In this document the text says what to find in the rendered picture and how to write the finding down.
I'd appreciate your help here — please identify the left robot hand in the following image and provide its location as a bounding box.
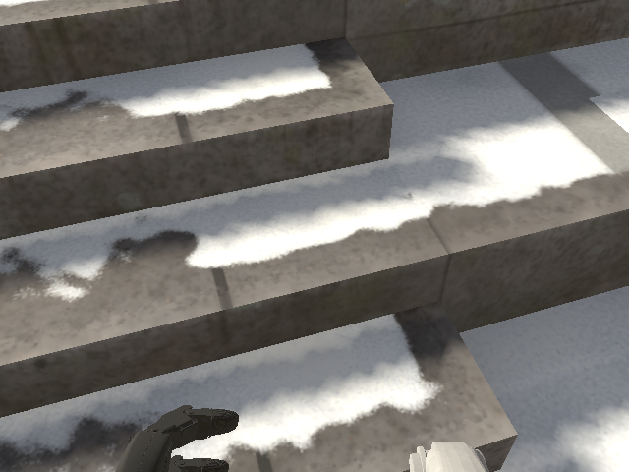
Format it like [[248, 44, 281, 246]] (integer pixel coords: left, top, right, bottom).
[[115, 405, 239, 472]]

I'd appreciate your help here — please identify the robot right thigh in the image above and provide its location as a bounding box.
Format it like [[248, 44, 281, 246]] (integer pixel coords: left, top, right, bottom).
[[409, 442, 489, 472]]

